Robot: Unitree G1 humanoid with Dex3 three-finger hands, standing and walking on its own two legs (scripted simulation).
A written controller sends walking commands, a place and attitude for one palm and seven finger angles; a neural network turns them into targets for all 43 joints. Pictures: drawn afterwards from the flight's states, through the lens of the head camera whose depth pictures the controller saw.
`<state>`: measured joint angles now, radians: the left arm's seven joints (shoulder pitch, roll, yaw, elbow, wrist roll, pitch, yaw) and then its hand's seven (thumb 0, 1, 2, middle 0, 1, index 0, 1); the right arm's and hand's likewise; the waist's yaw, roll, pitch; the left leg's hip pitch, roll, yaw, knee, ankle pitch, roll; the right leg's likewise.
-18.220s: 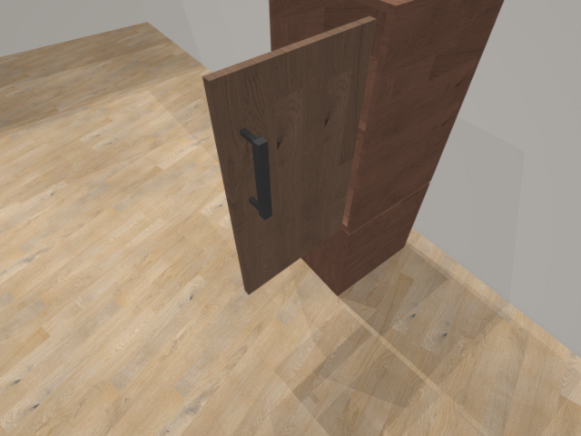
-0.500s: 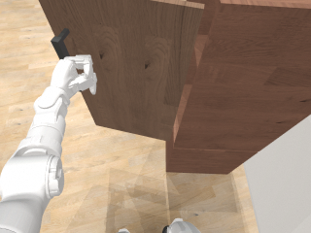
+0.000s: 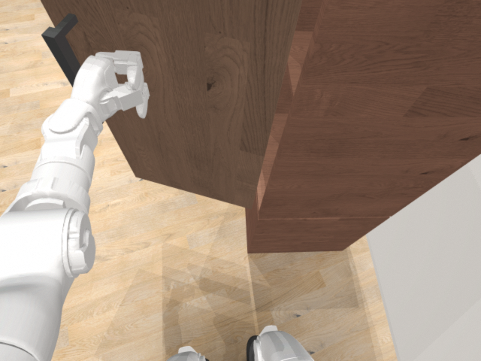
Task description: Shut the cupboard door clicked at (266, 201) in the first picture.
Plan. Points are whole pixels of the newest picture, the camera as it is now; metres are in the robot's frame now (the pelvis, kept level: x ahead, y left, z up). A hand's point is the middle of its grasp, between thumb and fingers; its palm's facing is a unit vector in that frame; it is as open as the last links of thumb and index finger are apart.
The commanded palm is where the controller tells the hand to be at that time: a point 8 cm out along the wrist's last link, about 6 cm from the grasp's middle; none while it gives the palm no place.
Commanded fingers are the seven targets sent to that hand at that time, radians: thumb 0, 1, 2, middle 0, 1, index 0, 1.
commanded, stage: push the door shut along its arc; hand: left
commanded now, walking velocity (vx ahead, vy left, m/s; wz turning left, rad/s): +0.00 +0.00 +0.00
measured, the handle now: (86, 75) +0.57 +0.19 +0.10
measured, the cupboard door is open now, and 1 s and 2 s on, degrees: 72 51 51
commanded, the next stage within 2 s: pull the fist back off the door in 0.52 s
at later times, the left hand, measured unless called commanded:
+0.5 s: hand (162, 72) +0.55 +0.06 +0.11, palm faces -0.43 -0.90 -0.01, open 3.4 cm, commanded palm +0.57 +0.09 +0.11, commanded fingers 0.00 0.90 0.90 -1.30 -1.50 -1.30 -1.50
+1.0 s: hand (184, 73) +0.57 +0.03 +0.10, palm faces -0.02 -1.00 -0.02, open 3.2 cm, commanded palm +0.52 +0.08 +0.11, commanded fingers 0.00 0.90 0.90 -1.30 -1.50 -1.30 -1.50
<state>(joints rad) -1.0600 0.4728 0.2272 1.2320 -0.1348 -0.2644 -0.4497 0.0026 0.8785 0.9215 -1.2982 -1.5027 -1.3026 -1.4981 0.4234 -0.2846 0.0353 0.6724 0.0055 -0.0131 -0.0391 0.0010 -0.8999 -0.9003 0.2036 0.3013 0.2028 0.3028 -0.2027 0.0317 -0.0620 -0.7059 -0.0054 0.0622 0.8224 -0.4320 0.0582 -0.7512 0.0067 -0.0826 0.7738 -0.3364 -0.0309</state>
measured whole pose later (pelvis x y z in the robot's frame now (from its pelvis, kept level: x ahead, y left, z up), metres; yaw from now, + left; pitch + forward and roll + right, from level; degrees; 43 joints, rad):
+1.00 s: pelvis +0.02 -0.02 +0.00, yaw -3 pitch +22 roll -1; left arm -1.09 0.30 0.33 1.22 0.01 -0.30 0.08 0.01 0.94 0.93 -1.30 -1.50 -1.30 -1.50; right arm 0.48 -0.23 0.01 0.65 -0.05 0.02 0.08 0.00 -0.90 -0.90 0.20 0.30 0.20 0.30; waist -0.21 0.06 -0.11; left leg -0.75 0.00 0.02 0.83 -0.46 0.03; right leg -0.81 0.05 -0.05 0.78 -0.35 -0.05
